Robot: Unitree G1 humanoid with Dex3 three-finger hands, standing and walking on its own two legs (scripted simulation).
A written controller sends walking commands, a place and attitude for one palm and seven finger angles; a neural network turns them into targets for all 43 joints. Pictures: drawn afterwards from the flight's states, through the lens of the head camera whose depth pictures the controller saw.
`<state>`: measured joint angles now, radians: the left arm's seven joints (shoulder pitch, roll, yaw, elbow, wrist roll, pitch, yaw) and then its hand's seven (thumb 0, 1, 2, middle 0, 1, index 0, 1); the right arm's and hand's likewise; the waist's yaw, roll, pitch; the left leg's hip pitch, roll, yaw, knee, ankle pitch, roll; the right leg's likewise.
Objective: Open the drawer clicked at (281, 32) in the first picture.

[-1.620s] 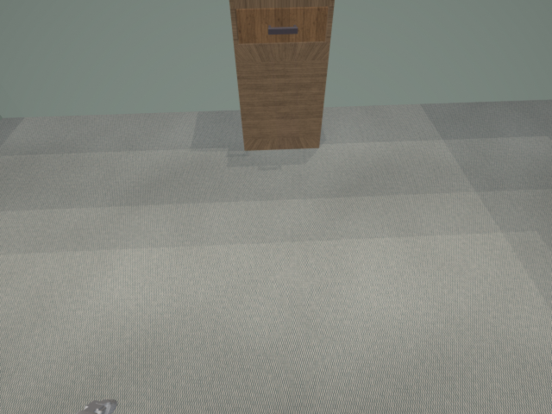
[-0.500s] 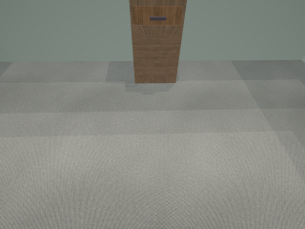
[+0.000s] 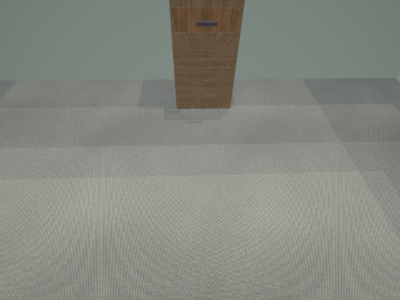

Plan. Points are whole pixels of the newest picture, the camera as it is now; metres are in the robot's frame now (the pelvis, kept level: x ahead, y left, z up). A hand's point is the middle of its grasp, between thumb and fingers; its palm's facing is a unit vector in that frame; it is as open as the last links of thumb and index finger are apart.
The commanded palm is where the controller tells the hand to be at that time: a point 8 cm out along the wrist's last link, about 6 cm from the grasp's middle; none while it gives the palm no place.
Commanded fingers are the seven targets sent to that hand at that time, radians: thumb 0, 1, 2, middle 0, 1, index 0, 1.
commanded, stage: walk to a spot facing it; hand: left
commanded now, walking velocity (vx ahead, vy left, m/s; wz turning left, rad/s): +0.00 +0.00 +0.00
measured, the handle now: (206, 22) +1.63 +0.05 -0.09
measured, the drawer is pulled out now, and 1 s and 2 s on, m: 0.00 0.00 0.00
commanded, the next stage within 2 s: none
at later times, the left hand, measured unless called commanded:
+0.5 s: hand out of the picture +0.12 +0.16 -0.20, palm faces -0.14 -0.97 -0.18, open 7.4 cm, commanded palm none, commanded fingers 0.00 0.90 0.90 -0.20 -0.30 -0.20 -0.30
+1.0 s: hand (143, 250) +0.29 +0.17 -0.21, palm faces -0.18 -0.97 -0.14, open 7.4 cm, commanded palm none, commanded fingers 0.00 0.90 0.90 -0.20 -0.30 -0.20 -0.30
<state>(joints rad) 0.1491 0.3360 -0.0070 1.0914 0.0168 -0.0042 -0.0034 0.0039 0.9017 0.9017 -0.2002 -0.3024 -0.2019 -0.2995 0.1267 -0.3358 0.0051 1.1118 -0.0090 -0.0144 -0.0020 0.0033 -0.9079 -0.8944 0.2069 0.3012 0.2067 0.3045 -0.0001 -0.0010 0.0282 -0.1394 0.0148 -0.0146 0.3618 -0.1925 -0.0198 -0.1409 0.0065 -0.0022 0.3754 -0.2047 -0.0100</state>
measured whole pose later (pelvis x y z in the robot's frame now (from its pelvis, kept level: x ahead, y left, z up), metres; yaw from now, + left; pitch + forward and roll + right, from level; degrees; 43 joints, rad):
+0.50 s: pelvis +0.09 -0.02 -0.03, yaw -9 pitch -1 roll +0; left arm 0.32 0.17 0.04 1.06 0.03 -0.02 -0.04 0.01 0.90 0.90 -0.20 -0.30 -0.20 -0.30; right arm 0.42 -0.18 -0.02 1.14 -0.02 -0.05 -0.01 0.00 -0.91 -0.89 0.21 0.30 0.21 0.30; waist -0.02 0.01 0.04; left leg -0.11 0.11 0.13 0.67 -0.50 -0.04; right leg -0.34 -0.01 -0.10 0.69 -0.34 -0.05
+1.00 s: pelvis +0.30 +0.00 -0.03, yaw -15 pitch -2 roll -1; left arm 0.39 0.17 0.06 1.13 0.03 -0.02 0.00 0.00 0.90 0.90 -0.20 -0.30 -0.20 -0.30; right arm 0.14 -0.14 -0.04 0.99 -0.03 -0.08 0.00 0.00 -0.91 -0.89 0.20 0.30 0.20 0.30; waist 0.02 -0.04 0.05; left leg -0.40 0.08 0.18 0.66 -0.24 0.05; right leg -0.27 -0.01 -0.01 1.12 -0.46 -0.04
